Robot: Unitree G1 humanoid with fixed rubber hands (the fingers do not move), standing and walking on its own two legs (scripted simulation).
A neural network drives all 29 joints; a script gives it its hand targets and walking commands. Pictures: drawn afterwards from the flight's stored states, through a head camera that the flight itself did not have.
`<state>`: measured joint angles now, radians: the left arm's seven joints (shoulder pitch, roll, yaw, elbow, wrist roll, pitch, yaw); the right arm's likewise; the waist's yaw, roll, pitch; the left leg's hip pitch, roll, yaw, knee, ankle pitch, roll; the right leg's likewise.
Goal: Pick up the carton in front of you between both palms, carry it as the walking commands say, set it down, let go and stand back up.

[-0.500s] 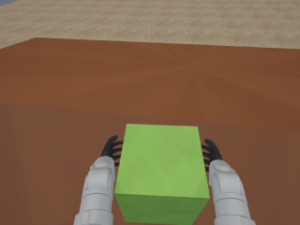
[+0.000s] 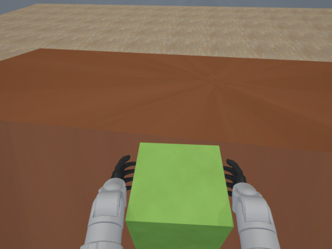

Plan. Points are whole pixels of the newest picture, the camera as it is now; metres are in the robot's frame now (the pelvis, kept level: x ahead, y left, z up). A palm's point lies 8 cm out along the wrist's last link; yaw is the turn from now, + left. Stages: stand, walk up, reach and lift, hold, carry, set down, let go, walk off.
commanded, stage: reach and lift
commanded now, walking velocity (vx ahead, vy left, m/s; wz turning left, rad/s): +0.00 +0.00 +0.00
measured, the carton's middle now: (177, 201) +0.28 +0.00 -0.04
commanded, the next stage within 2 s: hold in 0.04 s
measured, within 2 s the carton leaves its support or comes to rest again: neither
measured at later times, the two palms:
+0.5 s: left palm (116, 184) +0.28 +0.15 +0.05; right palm (241, 188) +0.27 -0.15 +0.05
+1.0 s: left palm (116, 182) +0.28 +0.15 +0.05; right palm (240, 186) +0.28 -0.15 +0.05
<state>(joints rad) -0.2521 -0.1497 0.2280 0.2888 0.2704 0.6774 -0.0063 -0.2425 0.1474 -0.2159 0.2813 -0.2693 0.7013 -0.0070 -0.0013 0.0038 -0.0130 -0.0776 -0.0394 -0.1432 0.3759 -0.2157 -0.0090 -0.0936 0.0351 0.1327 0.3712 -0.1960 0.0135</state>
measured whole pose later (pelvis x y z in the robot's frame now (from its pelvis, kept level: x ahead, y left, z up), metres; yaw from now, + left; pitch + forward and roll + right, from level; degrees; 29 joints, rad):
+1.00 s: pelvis -0.01 +0.00 +0.00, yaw +0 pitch -7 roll +0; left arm -0.27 -0.15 0.23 0.23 0.28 0.75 -0.02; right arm -0.26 0.15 -0.21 0.23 -0.27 0.77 0.00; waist 0.00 0.00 0.01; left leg -0.03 -0.03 -0.14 0.36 -0.20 -0.01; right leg -0.05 0.03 0.12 0.35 -0.18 0.01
